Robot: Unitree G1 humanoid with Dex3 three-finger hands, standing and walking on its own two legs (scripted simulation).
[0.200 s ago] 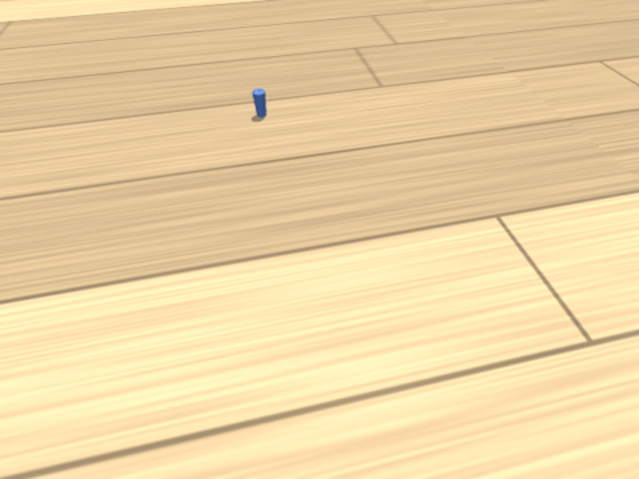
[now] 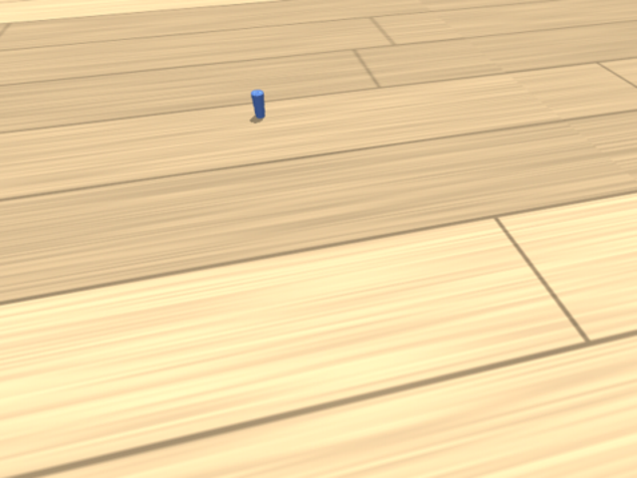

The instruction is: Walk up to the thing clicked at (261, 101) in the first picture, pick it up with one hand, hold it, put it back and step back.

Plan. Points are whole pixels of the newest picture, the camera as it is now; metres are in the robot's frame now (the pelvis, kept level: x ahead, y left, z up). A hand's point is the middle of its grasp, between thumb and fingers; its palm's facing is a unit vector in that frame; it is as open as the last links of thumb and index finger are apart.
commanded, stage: stand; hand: left
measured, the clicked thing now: (258, 104) +2.17 +0.45 -0.71
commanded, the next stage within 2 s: walk up in 0.92 s
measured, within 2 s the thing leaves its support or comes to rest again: neither
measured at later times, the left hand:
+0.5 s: hand out of the picture +0.07 +0.25 -0.16, palm faces -0.03 -0.94 -0.34, open 7.4 cm
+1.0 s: hand out of the picture +0.09 +0.26 -0.15, palm faces +0.01 -0.95 -0.32, open 7.4 cm
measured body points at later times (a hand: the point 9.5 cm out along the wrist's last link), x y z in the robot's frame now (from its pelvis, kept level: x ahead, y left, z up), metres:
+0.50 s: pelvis +0.00 +0.00 +0.00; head +0.01 +0.00 +0.45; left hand +0.07 +0.30 -0.13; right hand +0.07 -0.30 -0.13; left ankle +0.02 +0.12 -0.75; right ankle +0.02 -0.12 -0.75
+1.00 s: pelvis +0.02 +0.00 +0.00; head +0.02 +0.00 +0.45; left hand +0.09 +0.30 -0.13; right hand +0.10 -0.31 -0.13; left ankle +0.02 +0.12 -0.74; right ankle +0.01 -0.12 -0.74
